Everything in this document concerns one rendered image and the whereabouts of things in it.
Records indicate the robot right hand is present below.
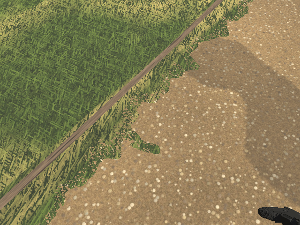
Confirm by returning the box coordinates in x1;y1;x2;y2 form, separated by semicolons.
258;206;300;225

